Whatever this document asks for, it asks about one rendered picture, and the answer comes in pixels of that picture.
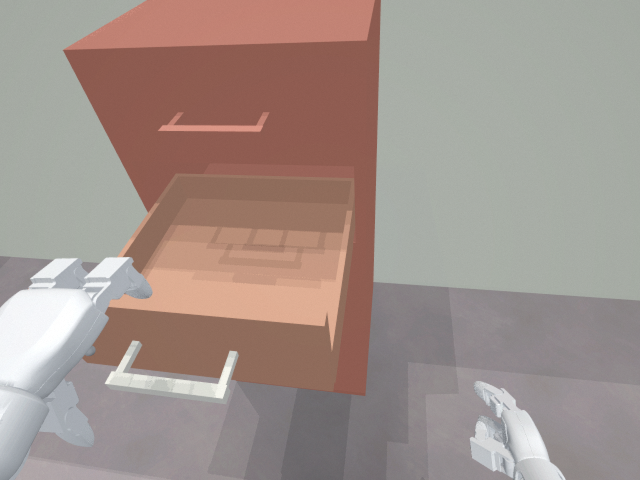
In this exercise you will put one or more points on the drawer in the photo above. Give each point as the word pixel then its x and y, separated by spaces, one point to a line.
pixel 254 264

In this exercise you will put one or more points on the cabinet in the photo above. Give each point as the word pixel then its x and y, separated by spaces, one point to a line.
pixel 305 70

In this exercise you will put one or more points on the right robot hand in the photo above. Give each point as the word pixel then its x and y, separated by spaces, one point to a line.
pixel 501 446

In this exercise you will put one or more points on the robot left forearm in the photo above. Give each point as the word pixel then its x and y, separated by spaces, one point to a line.
pixel 21 417

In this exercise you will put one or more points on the left robot hand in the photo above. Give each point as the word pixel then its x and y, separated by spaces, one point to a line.
pixel 47 329

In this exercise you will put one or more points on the robot right forearm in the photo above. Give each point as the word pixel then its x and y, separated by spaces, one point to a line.
pixel 536 469

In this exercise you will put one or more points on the handle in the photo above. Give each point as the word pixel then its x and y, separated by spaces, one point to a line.
pixel 201 391
pixel 217 133

